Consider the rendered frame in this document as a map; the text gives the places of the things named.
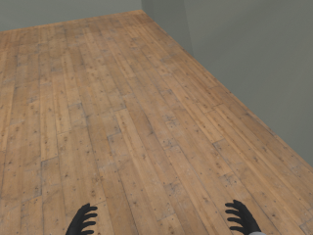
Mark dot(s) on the robot right hand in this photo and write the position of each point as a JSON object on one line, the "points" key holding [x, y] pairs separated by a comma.
{"points": [[245, 219]]}

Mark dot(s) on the robot left hand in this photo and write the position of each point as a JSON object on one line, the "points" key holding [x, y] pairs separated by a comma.
{"points": [[77, 224]]}

